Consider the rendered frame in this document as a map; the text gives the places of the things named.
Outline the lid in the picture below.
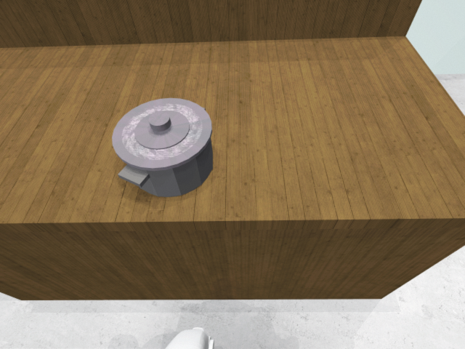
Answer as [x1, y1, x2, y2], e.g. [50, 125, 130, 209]
[112, 98, 212, 171]

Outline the table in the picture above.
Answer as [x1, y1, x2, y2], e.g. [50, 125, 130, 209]
[0, 0, 465, 300]

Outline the knob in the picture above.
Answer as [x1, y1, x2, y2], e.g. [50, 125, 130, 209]
[148, 111, 171, 132]

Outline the pot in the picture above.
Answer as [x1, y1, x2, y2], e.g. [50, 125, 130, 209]
[118, 107, 213, 197]

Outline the robot left thigh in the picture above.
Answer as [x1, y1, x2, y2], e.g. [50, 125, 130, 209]
[165, 329, 214, 349]

